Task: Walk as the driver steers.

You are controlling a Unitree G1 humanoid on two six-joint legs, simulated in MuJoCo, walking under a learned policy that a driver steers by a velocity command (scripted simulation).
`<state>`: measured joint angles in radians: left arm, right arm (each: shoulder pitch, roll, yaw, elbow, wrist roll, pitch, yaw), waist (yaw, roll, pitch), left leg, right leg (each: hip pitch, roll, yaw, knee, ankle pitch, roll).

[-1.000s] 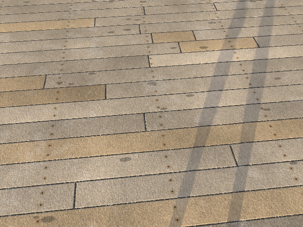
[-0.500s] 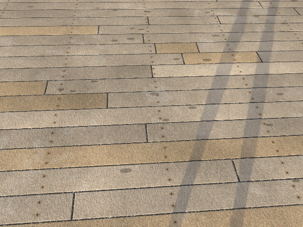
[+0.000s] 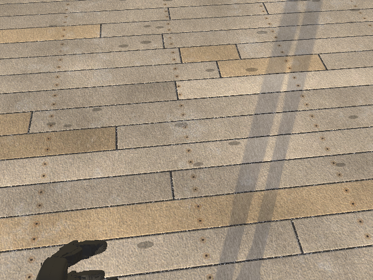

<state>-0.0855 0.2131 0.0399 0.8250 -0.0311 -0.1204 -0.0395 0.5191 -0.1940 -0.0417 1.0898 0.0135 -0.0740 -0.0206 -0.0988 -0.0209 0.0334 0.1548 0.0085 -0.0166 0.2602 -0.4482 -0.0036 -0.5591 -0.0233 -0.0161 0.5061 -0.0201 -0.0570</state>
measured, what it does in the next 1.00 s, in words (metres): walks ahead, turning left: right foot, then left foot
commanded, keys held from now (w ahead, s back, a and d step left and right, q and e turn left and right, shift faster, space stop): w+q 0.88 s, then w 0.12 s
